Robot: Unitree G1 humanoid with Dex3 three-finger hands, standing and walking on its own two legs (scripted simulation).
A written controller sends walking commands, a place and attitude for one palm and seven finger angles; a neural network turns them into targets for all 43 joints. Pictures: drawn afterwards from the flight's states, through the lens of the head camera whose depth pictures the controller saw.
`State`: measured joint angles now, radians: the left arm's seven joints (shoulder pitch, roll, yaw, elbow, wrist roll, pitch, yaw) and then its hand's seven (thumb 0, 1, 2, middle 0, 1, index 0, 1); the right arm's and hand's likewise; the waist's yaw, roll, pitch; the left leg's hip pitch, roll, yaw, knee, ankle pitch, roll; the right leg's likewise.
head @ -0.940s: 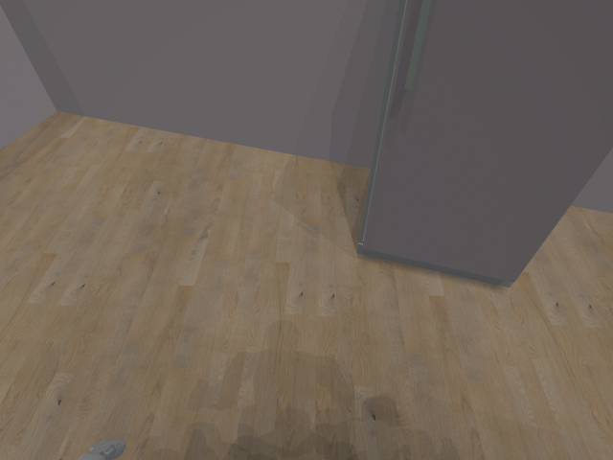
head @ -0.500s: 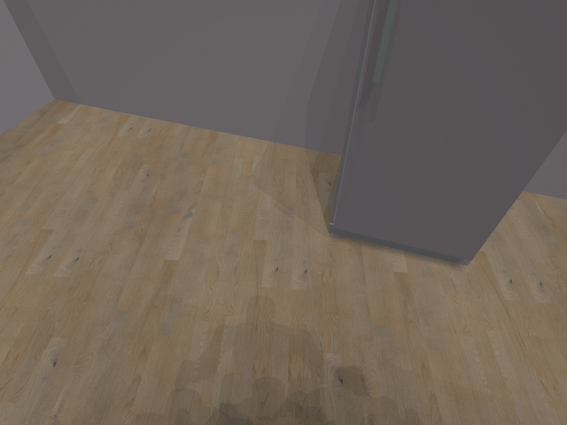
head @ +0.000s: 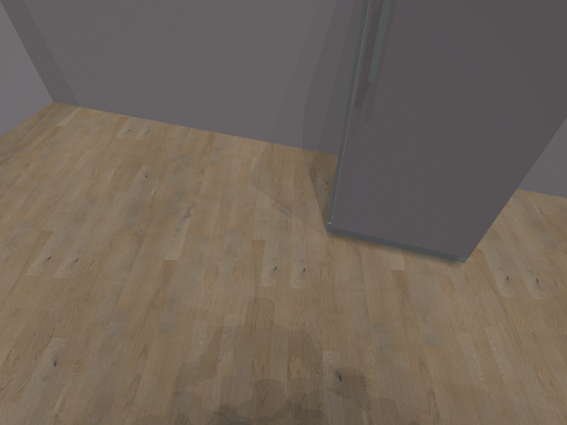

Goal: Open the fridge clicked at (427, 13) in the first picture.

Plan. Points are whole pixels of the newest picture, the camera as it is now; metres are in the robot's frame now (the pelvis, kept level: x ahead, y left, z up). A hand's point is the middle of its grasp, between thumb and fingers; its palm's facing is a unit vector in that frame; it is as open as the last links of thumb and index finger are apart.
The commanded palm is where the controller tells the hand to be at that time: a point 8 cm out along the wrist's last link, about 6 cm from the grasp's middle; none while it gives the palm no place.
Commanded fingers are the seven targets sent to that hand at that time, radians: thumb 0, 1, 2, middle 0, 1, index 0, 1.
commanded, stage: look at it before walking up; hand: left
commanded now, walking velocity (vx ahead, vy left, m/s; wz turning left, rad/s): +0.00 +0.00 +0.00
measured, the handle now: (383, 19) +1.01 -0.20 +0.18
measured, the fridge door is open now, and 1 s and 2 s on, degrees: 0 0 0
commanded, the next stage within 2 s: walk to a spot facing it in 0.50 s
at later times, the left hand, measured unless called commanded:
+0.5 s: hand out of the picture +0.08 +0.25 -0.15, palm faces -0.03 -0.94 -0.34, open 7.4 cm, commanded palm none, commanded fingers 0.00 0.90 0.90 -0.20 -0.30 -0.20 -0.30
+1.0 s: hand out of the picture +0.09 +0.19 -0.18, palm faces -0.16 -0.95 -0.25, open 7.4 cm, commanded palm none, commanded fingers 0.00 0.90 0.90 -0.20 -0.30 -0.20 -0.30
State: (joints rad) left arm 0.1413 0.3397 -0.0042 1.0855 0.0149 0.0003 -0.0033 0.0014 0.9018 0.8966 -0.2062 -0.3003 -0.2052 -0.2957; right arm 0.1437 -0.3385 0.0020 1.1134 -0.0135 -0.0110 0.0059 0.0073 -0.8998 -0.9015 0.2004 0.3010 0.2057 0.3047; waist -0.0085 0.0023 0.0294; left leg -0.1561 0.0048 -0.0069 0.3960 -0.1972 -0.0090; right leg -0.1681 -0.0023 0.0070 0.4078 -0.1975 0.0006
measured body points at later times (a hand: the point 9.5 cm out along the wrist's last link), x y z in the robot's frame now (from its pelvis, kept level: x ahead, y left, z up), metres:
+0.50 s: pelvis +0.01 +0.00 +0.00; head +0.02 -0.01 +0.45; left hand +0.08 +0.29 -0.13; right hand +0.09 -0.30 -0.13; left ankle +0.01 +0.13 -0.74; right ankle +0.02 -0.12 -0.74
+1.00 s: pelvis +0.00 -0.01 -0.02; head +0.03 -0.02 +0.43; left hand +0.10 +0.24 -0.16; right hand +0.03 -0.27 -0.16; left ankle +0.01 +0.12 -0.74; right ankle -0.01 -0.10 -0.71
